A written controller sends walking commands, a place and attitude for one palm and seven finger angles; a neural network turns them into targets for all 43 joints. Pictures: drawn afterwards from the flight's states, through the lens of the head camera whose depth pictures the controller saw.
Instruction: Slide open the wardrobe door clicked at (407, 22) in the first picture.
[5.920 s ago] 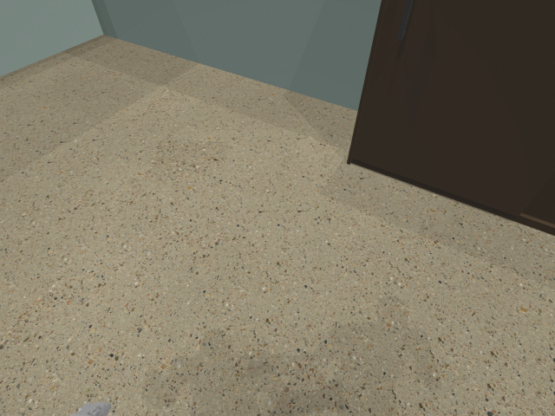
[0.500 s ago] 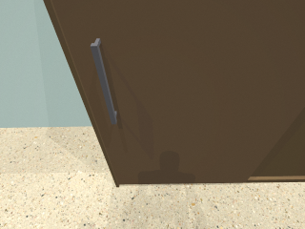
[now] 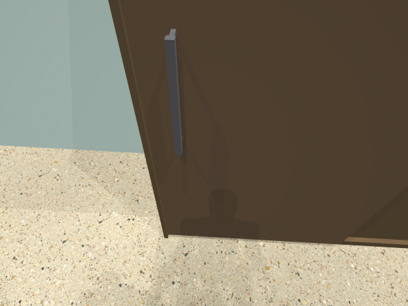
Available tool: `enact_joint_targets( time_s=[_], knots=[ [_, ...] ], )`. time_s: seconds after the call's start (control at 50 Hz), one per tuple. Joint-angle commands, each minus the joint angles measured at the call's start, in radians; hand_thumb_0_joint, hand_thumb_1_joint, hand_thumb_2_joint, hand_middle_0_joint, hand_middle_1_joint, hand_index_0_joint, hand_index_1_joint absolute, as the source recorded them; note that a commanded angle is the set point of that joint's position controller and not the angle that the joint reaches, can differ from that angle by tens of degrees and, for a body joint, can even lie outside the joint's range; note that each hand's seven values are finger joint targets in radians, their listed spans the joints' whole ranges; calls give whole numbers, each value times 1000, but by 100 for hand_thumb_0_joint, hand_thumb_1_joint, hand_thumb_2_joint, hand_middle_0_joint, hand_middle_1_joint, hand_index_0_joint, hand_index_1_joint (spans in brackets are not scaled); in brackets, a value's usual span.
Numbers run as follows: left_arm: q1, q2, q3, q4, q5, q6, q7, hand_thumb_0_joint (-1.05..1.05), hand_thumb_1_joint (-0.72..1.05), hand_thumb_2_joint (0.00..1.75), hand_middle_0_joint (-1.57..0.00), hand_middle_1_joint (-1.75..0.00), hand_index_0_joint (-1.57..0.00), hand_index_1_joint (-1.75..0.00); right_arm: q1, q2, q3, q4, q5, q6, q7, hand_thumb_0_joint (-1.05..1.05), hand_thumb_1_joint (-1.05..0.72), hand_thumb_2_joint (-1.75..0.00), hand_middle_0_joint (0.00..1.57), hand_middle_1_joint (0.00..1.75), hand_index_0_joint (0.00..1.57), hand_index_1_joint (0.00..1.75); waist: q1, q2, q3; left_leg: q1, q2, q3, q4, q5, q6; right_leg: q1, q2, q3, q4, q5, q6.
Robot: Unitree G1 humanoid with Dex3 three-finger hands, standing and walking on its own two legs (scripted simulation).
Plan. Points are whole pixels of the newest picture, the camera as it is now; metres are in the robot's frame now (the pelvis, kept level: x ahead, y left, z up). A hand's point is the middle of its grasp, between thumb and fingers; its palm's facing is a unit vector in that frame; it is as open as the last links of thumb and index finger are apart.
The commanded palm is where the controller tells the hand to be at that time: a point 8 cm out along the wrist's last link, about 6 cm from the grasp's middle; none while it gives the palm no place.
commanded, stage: come to a stop and stand still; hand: left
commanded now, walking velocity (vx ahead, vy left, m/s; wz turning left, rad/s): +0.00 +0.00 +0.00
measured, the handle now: (176, 102) +0.52 +0.12 +0.12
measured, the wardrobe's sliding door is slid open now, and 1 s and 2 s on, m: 0.00 0.00 0.00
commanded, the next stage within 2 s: look again from close up in 0.26 s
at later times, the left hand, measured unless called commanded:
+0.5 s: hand out of the picture +0.02 +0.19 -0.17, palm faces -0.02 -0.97 -0.23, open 7.4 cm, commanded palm none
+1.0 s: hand out of the picture -0.01 +0.14 -0.17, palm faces +0.01 -0.98 -0.18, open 7.4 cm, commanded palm none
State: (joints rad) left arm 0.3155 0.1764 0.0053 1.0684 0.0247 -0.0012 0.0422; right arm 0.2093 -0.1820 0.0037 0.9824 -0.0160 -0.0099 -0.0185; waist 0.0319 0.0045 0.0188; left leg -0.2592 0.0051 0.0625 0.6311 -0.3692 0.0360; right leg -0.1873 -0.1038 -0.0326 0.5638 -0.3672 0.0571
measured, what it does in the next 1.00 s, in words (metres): stands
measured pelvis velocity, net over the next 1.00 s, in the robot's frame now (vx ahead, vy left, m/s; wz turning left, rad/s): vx -0.01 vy -0.03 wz -0.01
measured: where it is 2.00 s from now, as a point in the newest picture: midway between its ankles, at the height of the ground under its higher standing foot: outside the picture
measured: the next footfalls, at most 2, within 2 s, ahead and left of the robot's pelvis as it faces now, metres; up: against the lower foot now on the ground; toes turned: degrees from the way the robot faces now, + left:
none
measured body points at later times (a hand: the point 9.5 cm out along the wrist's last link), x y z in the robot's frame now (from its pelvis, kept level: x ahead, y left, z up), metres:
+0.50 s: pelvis +0.00 +0.00 +0.01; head +0.01 +0.01 +0.46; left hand +0.03 +0.24 -0.15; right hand +0.01 -0.24 -0.14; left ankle -0.02 +0.09 -0.73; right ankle -0.04 -0.18 -0.73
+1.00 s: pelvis -0.01 -0.03 +0.01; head +0.00 -0.02 +0.46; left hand -0.01 +0.20 -0.15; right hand +0.01 -0.26 -0.14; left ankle -0.02 +0.09 -0.73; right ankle -0.05 -0.18 -0.73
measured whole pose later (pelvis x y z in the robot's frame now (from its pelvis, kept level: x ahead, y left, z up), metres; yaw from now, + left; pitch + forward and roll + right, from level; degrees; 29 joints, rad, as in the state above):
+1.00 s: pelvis -0.01 -0.03 +0.01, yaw -1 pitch -1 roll +0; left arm 0.29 0.16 -0.01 1.08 0.02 0.00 0.03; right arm 0.24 -0.17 0.00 1.09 -0.01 -0.01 -0.02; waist 0.01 -0.02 0.03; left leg -0.20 0.03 0.06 0.50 -0.28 0.00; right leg -0.15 -0.07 -0.03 0.47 -0.30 0.05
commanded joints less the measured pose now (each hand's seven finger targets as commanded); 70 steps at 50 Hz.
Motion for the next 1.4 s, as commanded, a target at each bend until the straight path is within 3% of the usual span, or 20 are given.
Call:
enact_joint_targets(
  time_s=[0.0, 0.08, 0.28, 0.34, 0.56, 0.64, 0.76, 0.86, 1.04, 1.22, 1.38],
  knots=[
    [46, 97, 7, -55, -4, -7, 2, 0, 90, 90, -20, -30, -20, -30, 54, -134, -19, -41, -1, -16, -6, 0, -90, -90, 20, 30, 20, 30, -20, 68, 11, 25, 111, -120, -197, 416, 23, -19, 23, -13, -33, 160, -63],
    [28, 116, 8, -70, -3, -3, 0, 0, 90, 90, -20, -30, -20, -30, 42, -135, -20, -46, -1, -15, -7, 0, -90, -90, 20, 30, 20, 30, -19, 54, 7, 41, 102, -109, -203, 456, 19, -6, 13, -4, -47, 208, -60],
    [-1, 140, 12, -89, -4, -1, -1, 0, 90, 90, -20, -30, -20, -30, 39, -136, -22, -27, -1, -13, -3, 0, -90, -90, 20, 30, 20, 30, -20, -5, -14, 57, 92, -90, -208, 413, 13, 24, -8, 9, -74, 269, -57],
    [-5, 140, 10, -86, -6, 3, -2, 0, 90, 90, -20, -30, -20, -30, 43, -137, -21, -12, 0, -12, -1, 0, -90, -90, 20, 30, 20, 30, -21, 20, 1, 46, 93, -92, -230, 350, 12, 15, -8, 9, -87, 217, -55],
    [10, 127, 7, -56, -7, -4, -3, 0, 90, 90, -20, -30, -20, -30, 72, -113, -20, 31, 6, -9, -3, 0, -90, -90, 20, 30, 20, 30, -23, -20, 26, 34, 85, -70, -217, 272, 6, 15, -15, 26, -130, 241, -60],
    [16, 119, 6, -42, -9, -6, -4, 0, 90, 90, -20, -30, -20, -30, 82, -106, -18, 45, 7, -10, -3, 0, -90, -90, 20, 30, 20, 30, -26, 3, 19, 44, 88, -63, -218, 267, 0, 6, -15, 30, -136, 234, -61],
    [36, 107, 6, -27, -7, -14, -2, 0, 90, 90, -20, -30, -20, -30, 84, -92, -20, 63, 8, -12, -7, 0, -90, -90, 20, 30, 20, 30, -26, -30, 10, 62, 90, -55, -202, 308, -3, 12, -16, 37, -142, 303, -65],
    [37, 103, 7, -21, -7, -14, -1, 0, 90, 90, -20, -30, -20, -30, 83, -87, -19, 72, 8, -13, -9, 0, -90, -90, 20, 30, 20, 30, -26, -17, 29, 57, 92, -55, -208, 318, -7, 5, -15, 36, -150, 306, -64],
    [39, 95, 7, -16, -9, -15, -4, 0, 90, 90, -20, -30, -20, -30, 73, -85, -18, 78, 6, -10, -7, 0, -90, -90, 20, 30, 20, 30, -24, -13, 34, 55, 92, -56, -228, 263, -15, -12, -13, 43, -175, 239, -66],
    [41, 101, 10, -11, -10, -20, -5, 0, 90, 90, -20, -30, -20, -30, 78, -87, -20, 86, 6, -15, -9, 0, -90, -90, 20, 30, 20, 30, -22, -8, 8, 65, 95, -57, -224, 318, -18, 18, -17, 34, -173, 299, -67],
    [38, 96, 10, -6, -9, -18, -4, 0, 90, 90, -20, -30, -20, -30, 87, -82, -18, 96, 7, -14, -10, 0, -90, -90, 20, 30, 20, 30, -22, -4, 40, 50, 98, -62, -244, 297, -18, 8, -10, 34, -184, 257, -67]
  ],
)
